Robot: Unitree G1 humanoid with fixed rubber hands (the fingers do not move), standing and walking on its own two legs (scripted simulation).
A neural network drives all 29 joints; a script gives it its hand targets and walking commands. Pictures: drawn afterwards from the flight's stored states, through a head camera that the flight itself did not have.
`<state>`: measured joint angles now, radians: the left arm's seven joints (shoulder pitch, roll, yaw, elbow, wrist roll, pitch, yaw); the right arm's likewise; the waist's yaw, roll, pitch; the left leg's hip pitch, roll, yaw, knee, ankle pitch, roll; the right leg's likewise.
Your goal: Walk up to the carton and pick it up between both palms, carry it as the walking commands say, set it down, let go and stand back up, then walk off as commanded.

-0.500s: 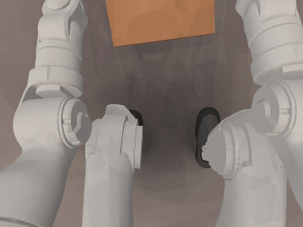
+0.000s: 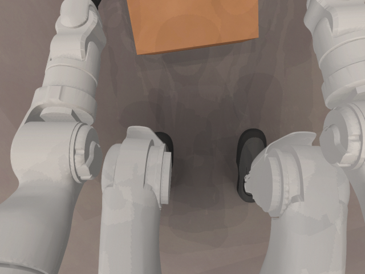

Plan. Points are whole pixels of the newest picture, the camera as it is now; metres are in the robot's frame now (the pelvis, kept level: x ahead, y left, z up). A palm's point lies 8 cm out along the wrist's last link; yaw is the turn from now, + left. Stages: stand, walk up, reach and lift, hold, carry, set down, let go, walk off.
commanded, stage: set down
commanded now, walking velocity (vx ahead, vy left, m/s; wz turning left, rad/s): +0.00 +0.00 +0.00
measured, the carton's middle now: out of the picture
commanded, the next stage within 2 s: let go in 1.52 s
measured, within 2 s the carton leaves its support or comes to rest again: neither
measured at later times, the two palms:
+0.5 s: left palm out of the picture +0.54 +0.21 -0.11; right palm out of the picture +0.55 -0.15 -0.12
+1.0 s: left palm out of the picture +0.54 +0.20 +0.03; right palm out of the picture +0.55 -0.16 +0.02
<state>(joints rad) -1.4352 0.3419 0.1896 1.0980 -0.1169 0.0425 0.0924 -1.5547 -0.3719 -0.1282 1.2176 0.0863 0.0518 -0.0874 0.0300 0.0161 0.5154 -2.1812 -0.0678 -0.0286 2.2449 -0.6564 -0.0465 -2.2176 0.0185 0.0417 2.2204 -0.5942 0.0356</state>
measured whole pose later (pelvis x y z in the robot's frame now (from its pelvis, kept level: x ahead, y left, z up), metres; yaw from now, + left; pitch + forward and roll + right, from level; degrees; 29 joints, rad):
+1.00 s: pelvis -0.01 +0.00 +0.15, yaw +0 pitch +28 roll +0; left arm -1.37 0.35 0.17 0.66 -0.19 0.39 0.20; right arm -1.42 -0.39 -0.13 0.74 0.14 0.37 -0.12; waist 0.03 0.02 0.52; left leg -1.69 -0.06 -0.04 1.75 -0.55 -0.02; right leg -1.71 0.02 0.04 1.72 -0.50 0.04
